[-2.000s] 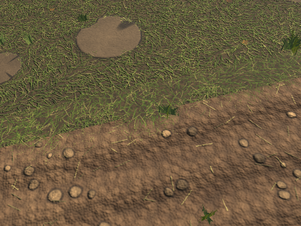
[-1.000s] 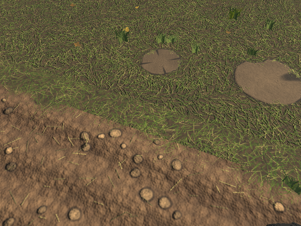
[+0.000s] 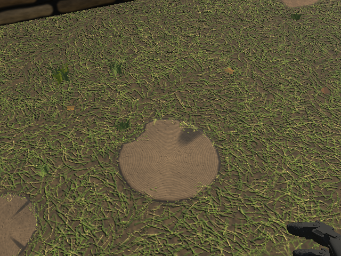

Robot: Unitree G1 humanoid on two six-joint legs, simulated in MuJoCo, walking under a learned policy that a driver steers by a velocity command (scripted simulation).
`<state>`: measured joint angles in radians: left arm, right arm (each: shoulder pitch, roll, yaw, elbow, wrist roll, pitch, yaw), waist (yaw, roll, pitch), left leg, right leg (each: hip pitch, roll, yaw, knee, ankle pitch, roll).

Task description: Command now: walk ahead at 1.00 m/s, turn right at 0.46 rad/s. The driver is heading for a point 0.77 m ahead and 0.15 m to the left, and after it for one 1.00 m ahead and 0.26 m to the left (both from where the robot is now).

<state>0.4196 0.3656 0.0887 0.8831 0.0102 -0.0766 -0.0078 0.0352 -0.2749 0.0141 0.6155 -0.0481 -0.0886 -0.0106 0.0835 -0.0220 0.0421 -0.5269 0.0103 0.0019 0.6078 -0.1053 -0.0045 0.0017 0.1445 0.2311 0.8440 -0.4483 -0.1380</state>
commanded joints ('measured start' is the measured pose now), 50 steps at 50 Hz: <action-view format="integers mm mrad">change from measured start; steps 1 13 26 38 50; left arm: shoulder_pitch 24 -514 -134 -53 -147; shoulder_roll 6 -44 6 54 6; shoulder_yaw -39 -109 -33 -32 -69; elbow -105 -312 -112 -22 -207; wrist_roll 0 30 38 0 50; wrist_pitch -17 6 -27 -72 7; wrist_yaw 7 -76 6 27 18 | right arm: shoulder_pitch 318 440 355 24 274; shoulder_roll -228 -122 -70 -50 -163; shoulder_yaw -110 -68 -60 -39 -103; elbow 54 247 212 62 153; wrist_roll -14 42 45 28 42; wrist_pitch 9 -49 19 67 30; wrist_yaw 6 27 30 103 8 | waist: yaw -121 -103 -49 -128 -13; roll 245 67 -1 -12 -115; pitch -255 99 -61 63 32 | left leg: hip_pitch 789 310 -154 18 213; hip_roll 381 154 105 -20 123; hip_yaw -890 -36 -85 208 -366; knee -386 -638 711 129 -347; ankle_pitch -745 152 -133 246 480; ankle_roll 200 151 111 160 353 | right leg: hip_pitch -733 -604 -29 -27 -558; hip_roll -79 -183 -447 -321 -277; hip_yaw -71 -278 89 -529 -183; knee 619 -109 -624 -659 427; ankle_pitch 106 479 121 1218 66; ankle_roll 11 52 -27 120 203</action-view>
